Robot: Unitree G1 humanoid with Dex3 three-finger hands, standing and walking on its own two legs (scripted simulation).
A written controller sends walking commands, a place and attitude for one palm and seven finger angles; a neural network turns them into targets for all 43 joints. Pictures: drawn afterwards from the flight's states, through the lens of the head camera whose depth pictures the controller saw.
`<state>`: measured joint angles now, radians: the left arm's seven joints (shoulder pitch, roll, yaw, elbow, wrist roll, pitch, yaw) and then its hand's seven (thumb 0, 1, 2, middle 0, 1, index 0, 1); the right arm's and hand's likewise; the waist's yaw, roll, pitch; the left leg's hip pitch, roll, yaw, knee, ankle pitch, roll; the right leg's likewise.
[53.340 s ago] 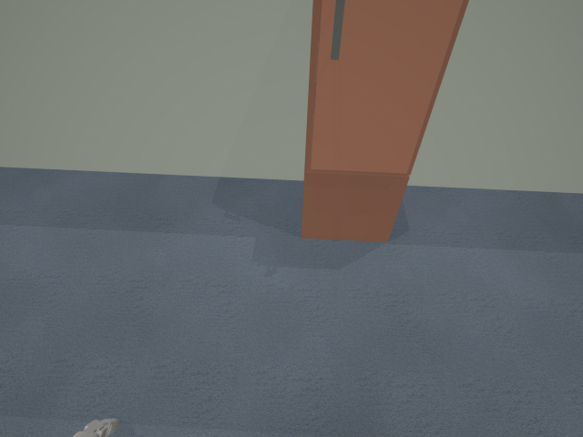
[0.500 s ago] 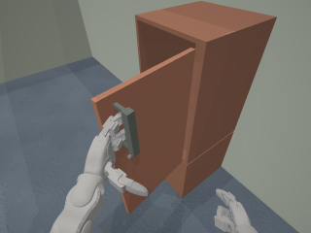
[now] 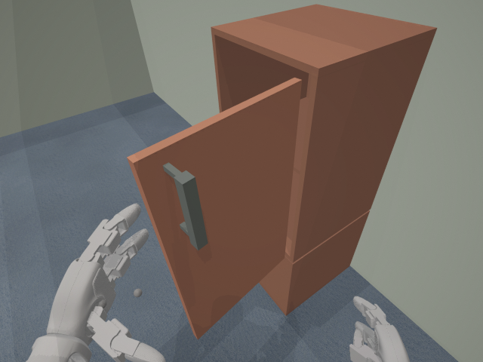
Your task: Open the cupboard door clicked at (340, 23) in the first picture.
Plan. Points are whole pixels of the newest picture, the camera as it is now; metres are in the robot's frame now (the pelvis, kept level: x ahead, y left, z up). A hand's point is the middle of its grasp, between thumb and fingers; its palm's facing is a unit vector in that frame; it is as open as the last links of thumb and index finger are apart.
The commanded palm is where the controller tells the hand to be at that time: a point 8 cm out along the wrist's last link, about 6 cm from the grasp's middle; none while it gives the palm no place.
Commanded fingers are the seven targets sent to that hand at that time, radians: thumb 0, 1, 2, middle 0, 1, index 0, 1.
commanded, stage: slide the hand sideways off the handle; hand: left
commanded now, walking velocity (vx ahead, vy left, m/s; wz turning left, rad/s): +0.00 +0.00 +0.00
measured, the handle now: (185, 207) +0.30 +0.12 +0.16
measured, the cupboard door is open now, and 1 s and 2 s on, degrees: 99 99 99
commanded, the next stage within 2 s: draw the hand back to the body in 0.06 s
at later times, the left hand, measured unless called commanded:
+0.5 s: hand (107, 288) +0.16 +0.18 +0.15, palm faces +0.02 -0.99 -0.10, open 16.3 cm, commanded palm +0.12 +0.24 +0.16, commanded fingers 0.00 -0.50 0.30 -0.15 -0.30 -0.15 -0.30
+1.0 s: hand (66, 270) +0.18 +0.25 +0.15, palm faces +0.33 -0.87 -0.36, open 13.5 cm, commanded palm +0.14 +0.29 +0.17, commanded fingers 0.00 0.31 0.64 -0.18 -0.30 -0.18 -0.30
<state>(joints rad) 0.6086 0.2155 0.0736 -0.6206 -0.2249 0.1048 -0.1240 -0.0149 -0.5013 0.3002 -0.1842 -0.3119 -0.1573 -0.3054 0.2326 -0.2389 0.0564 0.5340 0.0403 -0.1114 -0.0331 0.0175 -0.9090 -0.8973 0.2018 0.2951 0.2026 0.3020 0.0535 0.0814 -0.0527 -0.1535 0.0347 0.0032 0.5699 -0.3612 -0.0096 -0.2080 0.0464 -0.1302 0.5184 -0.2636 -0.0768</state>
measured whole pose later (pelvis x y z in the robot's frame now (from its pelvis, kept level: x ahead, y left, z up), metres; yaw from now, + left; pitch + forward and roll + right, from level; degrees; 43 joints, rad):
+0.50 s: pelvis -0.01 +0.03 +0.00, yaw +0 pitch -3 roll -1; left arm 0.54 0.23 0.11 -0.58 -0.25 0.10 -0.16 -0.01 -0.50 0.30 -0.15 -0.30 -0.15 -0.30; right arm 0.23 -0.22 0.08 0.57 0.05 -0.25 -0.05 0.02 -0.91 -0.90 0.20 0.30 0.20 0.30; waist 0.06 0.08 -0.04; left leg -0.17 -0.01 0.01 0.58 -0.36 0.03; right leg -0.22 0.01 -0.12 0.54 -0.26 -0.04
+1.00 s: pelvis +0.00 +0.03 +0.01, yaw -1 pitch -4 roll -1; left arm 0.56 0.31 0.19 -0.52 -0.04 -0.08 0.11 -0.01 -0.03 0.50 -0.17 -0.30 -0.17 -0.30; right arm 0.22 -0.22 0.04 0.62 0.00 -0.17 -0.06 0.02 -0.91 -0.90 0.20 0.30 0.20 0.30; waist 0.08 0.06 0.02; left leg -0.08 -0.01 0.03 0.47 -0.32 0.03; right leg -0.15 0.01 -0.10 0.44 -0.22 -0.03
